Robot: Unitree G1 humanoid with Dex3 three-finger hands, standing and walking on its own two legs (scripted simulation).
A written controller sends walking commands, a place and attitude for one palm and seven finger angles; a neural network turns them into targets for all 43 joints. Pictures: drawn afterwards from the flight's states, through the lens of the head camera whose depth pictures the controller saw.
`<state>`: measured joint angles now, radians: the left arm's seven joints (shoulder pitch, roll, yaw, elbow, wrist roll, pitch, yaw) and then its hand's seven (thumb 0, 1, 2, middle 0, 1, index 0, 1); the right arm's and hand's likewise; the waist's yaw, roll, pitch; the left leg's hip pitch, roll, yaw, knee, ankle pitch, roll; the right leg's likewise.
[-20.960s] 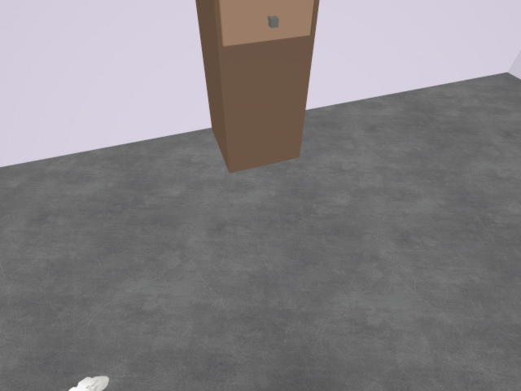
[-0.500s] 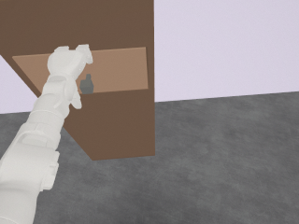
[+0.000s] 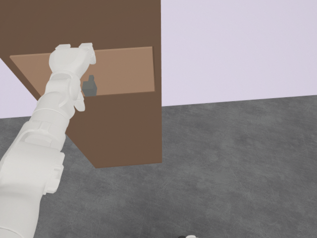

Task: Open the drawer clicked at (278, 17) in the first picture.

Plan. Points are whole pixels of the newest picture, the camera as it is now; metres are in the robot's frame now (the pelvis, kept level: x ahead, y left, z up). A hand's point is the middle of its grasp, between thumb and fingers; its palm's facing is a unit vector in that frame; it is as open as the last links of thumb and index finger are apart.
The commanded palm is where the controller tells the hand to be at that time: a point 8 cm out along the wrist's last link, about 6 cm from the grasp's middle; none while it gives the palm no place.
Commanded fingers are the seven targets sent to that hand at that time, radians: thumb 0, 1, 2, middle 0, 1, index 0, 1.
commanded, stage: re-aim the fingers above the handle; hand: left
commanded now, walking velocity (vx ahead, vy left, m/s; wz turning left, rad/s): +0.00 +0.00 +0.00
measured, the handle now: (90, 84) +0.54 +0.19 +0.04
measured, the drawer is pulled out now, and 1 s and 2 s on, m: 0.00 0.00 0.00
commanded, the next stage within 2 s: lower the fingers behind the handle in 0.60 s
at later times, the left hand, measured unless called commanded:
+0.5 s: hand (79, 78) +0.50 +0.19 +0.11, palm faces -0.01 +0.03 -1.00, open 13.7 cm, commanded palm +0.50 +0.17 +0.15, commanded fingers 0.00 -0.50 0.30 -0.30 -1.20 -0.30 -1.20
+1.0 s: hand (83, 80) +0.51 +0.19 +0.10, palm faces +0.02 +0.02 -1.00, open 13.6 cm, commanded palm +0.49 +0.17 +0.12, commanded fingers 0.00 -0.50 0.30 -0.30 -1.20 -0.30 -1.20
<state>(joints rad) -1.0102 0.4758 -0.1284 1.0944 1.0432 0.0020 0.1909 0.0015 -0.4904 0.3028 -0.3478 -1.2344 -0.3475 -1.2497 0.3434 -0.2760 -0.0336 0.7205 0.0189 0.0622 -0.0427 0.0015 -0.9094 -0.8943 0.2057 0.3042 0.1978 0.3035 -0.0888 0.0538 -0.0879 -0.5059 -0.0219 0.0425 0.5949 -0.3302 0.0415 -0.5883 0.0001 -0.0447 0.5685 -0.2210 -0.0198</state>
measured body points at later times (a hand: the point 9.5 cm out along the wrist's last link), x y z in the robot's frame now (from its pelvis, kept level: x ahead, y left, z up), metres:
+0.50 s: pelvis +0.00 +0.00 +0.00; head +0.07 -0.02 +0.44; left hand +0.50 +0.19 +0.16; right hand +0.02 -0.27 -0.14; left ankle -0.03 +0.09 -0.73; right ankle +0.03 -0.11 -0.73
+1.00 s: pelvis -0.01 +0.00 -0.01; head +0.07 -0.01 +0.44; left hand +0.50 +0.18 +0.15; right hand +0.02 -0.27 -0.14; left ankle -0.03 +0.09 -0.73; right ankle +0.03 -0.11 -0.73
